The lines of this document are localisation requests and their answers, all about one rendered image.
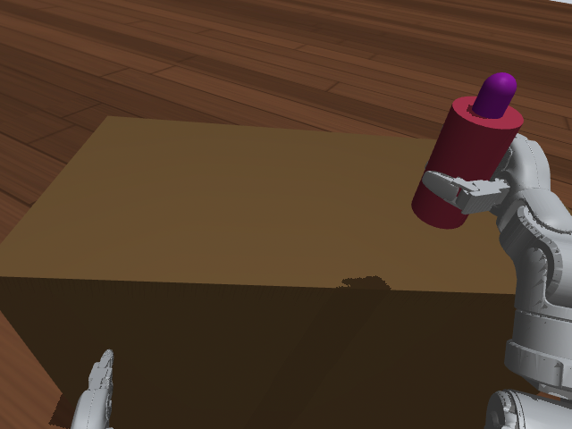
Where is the right robot hand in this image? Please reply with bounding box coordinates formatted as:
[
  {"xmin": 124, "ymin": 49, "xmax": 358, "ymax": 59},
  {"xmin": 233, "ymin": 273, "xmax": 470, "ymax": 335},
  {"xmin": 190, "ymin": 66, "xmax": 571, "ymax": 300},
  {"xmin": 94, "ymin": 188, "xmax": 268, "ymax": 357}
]
[{"xmin": 422, "ymin": 125, "xmax": 551, "ymax": 217}]

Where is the left robot hand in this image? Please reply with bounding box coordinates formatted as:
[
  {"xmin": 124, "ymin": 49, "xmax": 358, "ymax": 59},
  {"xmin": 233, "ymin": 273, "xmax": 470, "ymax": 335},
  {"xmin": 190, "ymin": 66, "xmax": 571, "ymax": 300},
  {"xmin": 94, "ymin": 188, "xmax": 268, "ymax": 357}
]
[{"xmin": 71, "ymin": 349, "xmax": 114, "ymax": 429}]

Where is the bottle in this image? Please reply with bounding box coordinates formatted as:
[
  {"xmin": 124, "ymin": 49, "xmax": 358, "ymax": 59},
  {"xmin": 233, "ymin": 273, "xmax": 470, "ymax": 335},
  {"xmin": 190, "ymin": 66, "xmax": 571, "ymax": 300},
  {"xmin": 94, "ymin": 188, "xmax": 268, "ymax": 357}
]
[{"xmin": 411, "ymin": 72, "xmax": 524, "ymax": 229}]

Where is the right robot arm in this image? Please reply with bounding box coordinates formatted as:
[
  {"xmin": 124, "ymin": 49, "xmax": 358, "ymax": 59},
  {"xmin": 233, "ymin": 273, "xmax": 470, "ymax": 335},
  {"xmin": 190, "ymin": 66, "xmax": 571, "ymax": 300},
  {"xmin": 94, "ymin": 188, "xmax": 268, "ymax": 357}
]
[{"xmin": 484, "ymin": 189, "xmax": 572, "ymax": 429}]

